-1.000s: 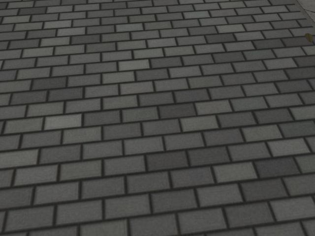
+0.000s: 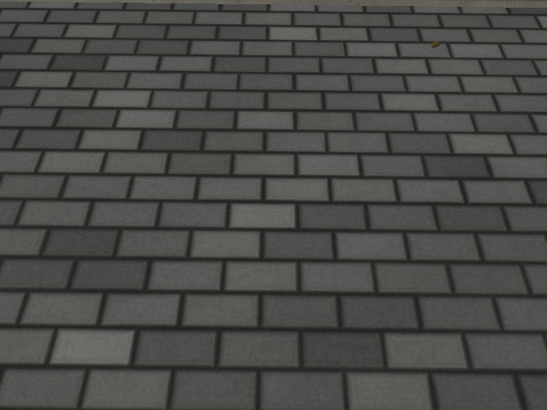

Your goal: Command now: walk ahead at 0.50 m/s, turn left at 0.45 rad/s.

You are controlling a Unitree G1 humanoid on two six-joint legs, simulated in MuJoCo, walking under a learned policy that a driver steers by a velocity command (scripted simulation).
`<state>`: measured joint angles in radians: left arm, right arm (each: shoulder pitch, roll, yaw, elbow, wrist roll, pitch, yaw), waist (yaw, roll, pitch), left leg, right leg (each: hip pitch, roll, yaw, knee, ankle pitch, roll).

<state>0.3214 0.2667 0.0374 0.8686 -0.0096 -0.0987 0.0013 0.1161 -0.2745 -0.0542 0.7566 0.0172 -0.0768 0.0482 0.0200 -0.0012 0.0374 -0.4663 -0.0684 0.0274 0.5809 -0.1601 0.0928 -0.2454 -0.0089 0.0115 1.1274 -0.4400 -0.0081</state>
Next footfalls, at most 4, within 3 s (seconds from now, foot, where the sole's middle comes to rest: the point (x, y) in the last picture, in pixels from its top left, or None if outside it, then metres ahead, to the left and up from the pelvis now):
0.42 right None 0.42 -0.10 -0.76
0.94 left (215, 327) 0.65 0.19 -0.76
1.50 right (284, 220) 0.99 0.02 -0.76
2.02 left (193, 158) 1.23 0.31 -0.76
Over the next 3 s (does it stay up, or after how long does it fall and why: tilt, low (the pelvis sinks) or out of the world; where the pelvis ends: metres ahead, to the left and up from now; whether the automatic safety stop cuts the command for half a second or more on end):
stays up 1.60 0.13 0.02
